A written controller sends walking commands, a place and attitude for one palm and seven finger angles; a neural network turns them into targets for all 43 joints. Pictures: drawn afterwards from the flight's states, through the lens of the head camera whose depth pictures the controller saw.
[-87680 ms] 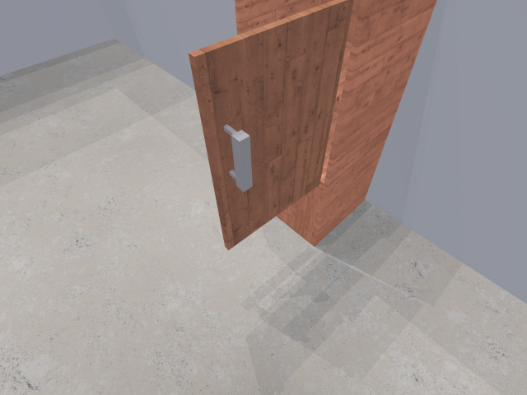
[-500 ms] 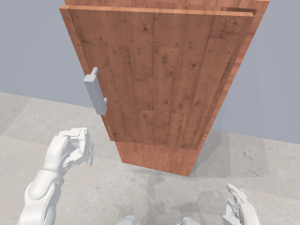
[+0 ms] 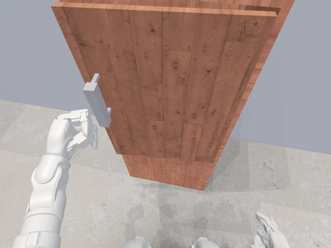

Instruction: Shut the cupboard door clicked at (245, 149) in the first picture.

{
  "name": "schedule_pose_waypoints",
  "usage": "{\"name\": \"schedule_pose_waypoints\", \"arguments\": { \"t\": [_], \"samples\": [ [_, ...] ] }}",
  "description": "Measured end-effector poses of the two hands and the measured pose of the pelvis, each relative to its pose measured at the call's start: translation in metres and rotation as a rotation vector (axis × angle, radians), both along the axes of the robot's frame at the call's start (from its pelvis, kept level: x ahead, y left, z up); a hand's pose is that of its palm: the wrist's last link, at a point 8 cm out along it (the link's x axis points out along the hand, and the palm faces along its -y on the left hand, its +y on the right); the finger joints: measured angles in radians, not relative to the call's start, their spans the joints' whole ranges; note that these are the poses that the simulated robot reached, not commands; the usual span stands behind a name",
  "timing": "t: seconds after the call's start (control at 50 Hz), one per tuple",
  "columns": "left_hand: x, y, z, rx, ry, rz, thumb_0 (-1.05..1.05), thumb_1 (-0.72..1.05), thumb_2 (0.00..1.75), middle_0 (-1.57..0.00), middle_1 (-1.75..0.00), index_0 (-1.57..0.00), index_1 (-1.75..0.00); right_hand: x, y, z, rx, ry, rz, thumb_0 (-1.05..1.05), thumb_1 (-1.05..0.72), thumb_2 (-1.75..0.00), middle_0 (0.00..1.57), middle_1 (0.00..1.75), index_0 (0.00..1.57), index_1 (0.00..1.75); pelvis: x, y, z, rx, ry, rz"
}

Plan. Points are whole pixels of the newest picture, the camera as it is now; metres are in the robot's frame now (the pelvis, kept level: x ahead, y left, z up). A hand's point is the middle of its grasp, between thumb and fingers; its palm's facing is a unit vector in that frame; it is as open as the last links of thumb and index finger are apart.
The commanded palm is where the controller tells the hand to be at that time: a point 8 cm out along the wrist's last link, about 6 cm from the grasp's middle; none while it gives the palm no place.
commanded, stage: bring the fist close to the handle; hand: left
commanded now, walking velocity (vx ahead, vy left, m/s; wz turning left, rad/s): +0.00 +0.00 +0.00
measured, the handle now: (101, 101) +0.46 +0.20 +0.07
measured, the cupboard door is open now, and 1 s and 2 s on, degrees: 6 3 0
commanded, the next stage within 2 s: push the door shut along its arc in 0.58 s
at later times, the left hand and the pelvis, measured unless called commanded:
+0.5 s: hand (98, 129) +0.37 +0.19 +0.07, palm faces -0.06 -1.00 +0.00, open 3.1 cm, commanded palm +0.35 +0.24 +0.08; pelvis +0.00 +0.01 +0.00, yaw -1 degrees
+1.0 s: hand (102, 119) +0.39 +0.18 +0.08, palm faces -0.12 -0.99 -0.03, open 3.3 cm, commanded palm +0.39 +0.23 +0.08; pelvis -0.01 +0.01 +0.00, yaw +0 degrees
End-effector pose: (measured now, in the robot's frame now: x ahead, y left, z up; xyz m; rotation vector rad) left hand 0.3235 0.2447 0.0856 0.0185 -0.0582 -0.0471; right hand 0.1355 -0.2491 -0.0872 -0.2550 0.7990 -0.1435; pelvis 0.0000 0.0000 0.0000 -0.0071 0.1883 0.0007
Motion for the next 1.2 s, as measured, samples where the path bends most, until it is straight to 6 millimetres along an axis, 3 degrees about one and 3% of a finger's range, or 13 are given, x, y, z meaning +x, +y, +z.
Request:
{"name": "schedule_pose_waypoints", "arguments": {
  "t": [0.18,0.32,0.42,0.5,0.58,0.9,1.12,1.2],
  "samples": [
    [0.025,0.003,-0.021,-0.016,0.135,-0.001,0.02,0.90,0.90,-1.30,-1.50,-1.29,-1.50,-0.014,-0.001,-0.004,0.010,0.058,-0.028,0.01,-0.90,-0.89,0.20,0.30,0.20,0.30,-0.002,0.000,0.001,0.004,0.015,-0.008],
    [0.036,0.000,-0.001,-0.003,0.007,-0.008,0.02,0.90,0.90,-1.30,-1.50,-1.29,-1.50,-0.031,-0.004,-0.009,0.002,0.110,-0.049,0.01,-0.90,-0.89,0.20,0.30,0.20,0.30,-0.001,0.002,-0.001,-0.001,0.024,-0.013],
    [0.037,-0.002,-0.010,-0.005,0.081,-0.026,0.00,0.90,0.91,-1.29,-1.50,-1.29,-1.50,-0.038,-0.003,-0.010,0.015,0.130,-0.067,0.01,-0.90,-0.89,0.20,0.30,0.20,0.30,-0.001,0.004,0.001,0.001,0.022,-0.015],
    [0.030,-0.003,-0.018,-0.017,0.116,-0.013,0.00,0.90,0.91,-1.29,-1.50,-1.29,-1.50,-0.039,-0.001,-0.008,0.017,0.127,-0.071,0.01,-0.90,-0.89,0.20,0.30,0.20,0.30,-0.002,0.006,0.003,0.003,0.018,-0.020],
    [0.026,-0.005,-0.013,-0.017,0.052,0.004,0.01,0.90,0.90,-1.30,-1.50,-1.29,-1.50,-0.037,0.001,-0.007,0.012,0.115,-0.062,0.01,-0.90,-0.89,0.20,0.30,0.20,0.30,-0.004,0.006,0.002,0.002,0.014,-0.020],
    [0.044,-0.009,-0.007,0.005,0.059,-0.054,0.03,0.91,0.91,-1.30,-1.50,-1.30,-1.50,-0.032,0.002,-0.009,0.005,0.103,-0.048,0.01,-0.90,-0.89,0.20,0.30,0.20,0.30,-0.010,0.006,-0.001,-0.003,0.013,-0.007],
    [0.076,-0.010,-0.006,0.022,0.081,-0.098,0.02,0.95,0.96,-1.30,-1.50,-1.30,-1.50,-0.057,-0.005,-0.022,-0.013,0.187,-0.069,0.01,-0.90,-0.89,0.20,0.30,0.20,0.30,-0.016,0.004,-0.008,-0.005,0.046,0.002],
    [0.078,-0.007,-0.008,0.025,0.084,-0.130,0.00,0.92,0.99,-1.30,-1.50,-1.29,-1.50,-0.070,-0.009,-0.026,-0.023,0.227,-0.076,0.01,-0.90,-0.89,0.20,0.30,0.20,0.30,-0.018,0.004,-0.010,-0.008,0.060,0.006]
  ]
}}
